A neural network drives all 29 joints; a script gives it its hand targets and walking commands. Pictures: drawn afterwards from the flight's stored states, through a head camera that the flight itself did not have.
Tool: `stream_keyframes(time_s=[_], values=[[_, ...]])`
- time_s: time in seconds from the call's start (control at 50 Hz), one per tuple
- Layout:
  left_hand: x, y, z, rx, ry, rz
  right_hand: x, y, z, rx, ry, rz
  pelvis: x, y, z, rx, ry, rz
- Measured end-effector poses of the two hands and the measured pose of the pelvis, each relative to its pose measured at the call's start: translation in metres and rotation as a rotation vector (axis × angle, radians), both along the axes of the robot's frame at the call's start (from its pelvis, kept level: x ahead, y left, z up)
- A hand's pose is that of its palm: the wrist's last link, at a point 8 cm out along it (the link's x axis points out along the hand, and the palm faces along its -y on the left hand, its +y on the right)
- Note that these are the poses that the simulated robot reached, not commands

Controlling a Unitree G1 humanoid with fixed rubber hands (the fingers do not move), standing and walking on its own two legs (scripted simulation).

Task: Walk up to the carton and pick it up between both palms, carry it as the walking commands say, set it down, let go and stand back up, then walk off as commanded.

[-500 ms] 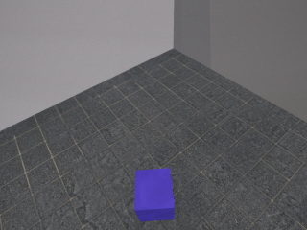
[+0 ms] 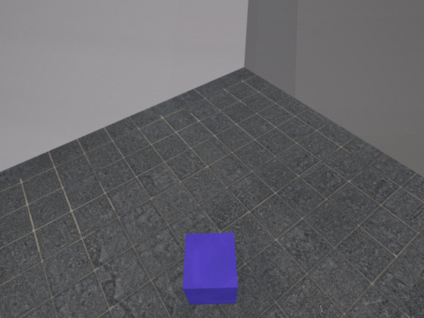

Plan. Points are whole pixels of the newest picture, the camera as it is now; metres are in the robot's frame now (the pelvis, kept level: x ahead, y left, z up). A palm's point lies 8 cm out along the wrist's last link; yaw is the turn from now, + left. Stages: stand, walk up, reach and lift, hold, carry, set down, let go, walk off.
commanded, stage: stand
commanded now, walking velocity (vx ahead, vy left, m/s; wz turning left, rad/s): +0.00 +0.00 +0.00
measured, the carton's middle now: (211, 269) +0.42 +0.06 -0.65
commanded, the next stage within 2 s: reach and lift in 0.88 s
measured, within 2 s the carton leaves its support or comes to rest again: neither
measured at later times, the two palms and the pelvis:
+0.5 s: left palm out of the picture -0.04 +0.22 -0.15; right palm out of the picture -0.06 -0.17 -0.15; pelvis -0.01 +0.02 +0.00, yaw -1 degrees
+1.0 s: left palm out of the picture +0.02 +0.25 -0.16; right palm out of the picture +0.01 -0.20 -0.16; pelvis -0.03 +0.02 -0.02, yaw +0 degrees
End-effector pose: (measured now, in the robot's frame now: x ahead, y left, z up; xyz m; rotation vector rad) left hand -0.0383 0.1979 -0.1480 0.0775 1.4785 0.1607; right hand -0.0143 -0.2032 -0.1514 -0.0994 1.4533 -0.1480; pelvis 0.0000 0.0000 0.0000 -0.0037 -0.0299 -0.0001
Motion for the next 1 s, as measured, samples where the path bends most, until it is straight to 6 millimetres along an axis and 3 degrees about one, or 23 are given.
stream_keyframes(time_s=[0.16, 0.28, 0.9, 0.92, 0.96, 1.0], values=[[0.013, 0.012, 0.001, 0.016, -0.033, -0.020, -0.037, 0.020, 0.000, 0.033, 0.066, -0.033, -0.006, 0.006, 0.001, 0.003, -0.003, -0.006], [0.015, 0.018, 0.001, 0.022, -0.044, -0.022, -0.052, 0.029, 0.001, 0.044, 0.086, -0.042, -0.010, 0.010, 0.001, 0.003, -0.002, -0.008], [-0.021, 0.023, 0.001, 0.003, 0.021, 0.010, -0.045, 0.039, 0.001, 0.043, 0.039, -0.032, -0.015, 0.022, 0.001, 0.005, 0.008, -0.007], [-0.014, 0.023, 0.000, -0.002, 0.013, 0.013, -0.039, 0.038, 0.000, 0.049, 0.038, -0.025, -0.017, 0.022, -0.001, 0.005, 0.034, -0.008], [0.016, 0.034, -0.006, 0.025, -0.032, 0.016, -0.020, 0.020, -0.006, 0.007, 0.041, -0.010, -0.025, 0.023, -0.009, 0.002, 0.082, 0.003], [0.061, 0.052, -0.008, 0.057, -0.105, -0.001, 0.020, -0.001, -0.008, -0.041, -0.022, -0.007, -0.034, 0.023, -0.018, 0.003, 0.124, 0.005]])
